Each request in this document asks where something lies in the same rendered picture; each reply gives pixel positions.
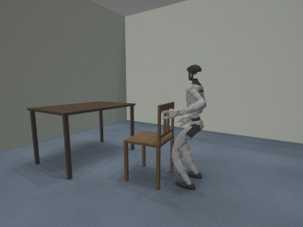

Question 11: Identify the table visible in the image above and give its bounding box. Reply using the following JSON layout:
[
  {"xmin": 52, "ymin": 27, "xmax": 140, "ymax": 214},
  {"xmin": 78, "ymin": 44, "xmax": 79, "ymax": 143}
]
[{"xmin": 27, "ymin": 101, "xmax": 135, "ymax": 180}]

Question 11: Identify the robot left thigh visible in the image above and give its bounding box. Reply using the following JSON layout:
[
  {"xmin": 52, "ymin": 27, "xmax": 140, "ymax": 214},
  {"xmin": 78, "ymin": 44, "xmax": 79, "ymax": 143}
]
[{"xmin": 171, "ymin": 125, "xmax": 198, "ymax": 158}]

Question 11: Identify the chair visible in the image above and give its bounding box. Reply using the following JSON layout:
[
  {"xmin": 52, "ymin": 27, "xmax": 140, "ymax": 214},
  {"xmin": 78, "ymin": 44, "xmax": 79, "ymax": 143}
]
[{"xmin": 123, "ymin": 101, "xmax": 174, "ymax": 190}]

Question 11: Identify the humanoid robot head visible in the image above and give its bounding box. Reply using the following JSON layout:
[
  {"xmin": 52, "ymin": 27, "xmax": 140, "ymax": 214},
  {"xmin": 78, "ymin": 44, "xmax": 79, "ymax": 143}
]
[{"xmin": 187, "ymin": 64, "xmax": 202, "ymax": 85}]

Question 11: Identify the left robot hand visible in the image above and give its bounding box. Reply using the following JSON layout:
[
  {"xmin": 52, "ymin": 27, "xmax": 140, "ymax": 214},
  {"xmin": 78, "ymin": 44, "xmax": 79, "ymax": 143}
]
[{"xmin": 161, "ymin": 109, "xmax": 177, "ymax": 119}]

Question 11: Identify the left robot forearm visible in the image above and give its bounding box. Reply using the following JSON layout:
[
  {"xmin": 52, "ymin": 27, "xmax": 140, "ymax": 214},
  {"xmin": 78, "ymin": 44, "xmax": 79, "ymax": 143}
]
[{"xmin": 176, "ymin": 100, "xmax": 204, "ymax": 116}]

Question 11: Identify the right robot hand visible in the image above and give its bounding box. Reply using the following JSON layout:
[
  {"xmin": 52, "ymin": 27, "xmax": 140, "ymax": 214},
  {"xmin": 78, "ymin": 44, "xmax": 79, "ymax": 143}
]
[{"xmin": 177, "ymin": 115, "xmax": 190, "ymax": 127}]

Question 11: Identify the left robot upper arm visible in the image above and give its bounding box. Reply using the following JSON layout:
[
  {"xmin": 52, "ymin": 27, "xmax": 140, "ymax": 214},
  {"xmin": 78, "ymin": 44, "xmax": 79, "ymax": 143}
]
[{"xmin": 186, "ymin": 84, "xmax": 205, "ymax": 109}]

